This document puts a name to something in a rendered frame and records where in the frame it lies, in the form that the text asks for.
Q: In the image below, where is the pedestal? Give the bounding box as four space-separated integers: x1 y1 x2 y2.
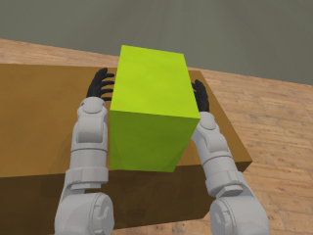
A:
0 63 253 235

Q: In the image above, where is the robot right forearm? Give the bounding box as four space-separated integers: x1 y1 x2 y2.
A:
191 112 270 230

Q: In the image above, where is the robot right hand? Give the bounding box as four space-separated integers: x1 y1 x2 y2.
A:
191 79 210 113

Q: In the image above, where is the robot left upper arm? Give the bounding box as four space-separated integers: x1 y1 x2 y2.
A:
52 192 114 235

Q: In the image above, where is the carton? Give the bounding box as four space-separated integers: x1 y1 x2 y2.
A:
110 45 201 172

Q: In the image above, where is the robot left forearm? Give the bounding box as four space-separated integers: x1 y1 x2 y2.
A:
54 96 109 232

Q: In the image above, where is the robot left hand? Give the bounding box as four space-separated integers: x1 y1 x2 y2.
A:
86 68 115 102

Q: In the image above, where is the robot right upper arm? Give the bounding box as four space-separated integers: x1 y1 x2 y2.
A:
209 195 272 235

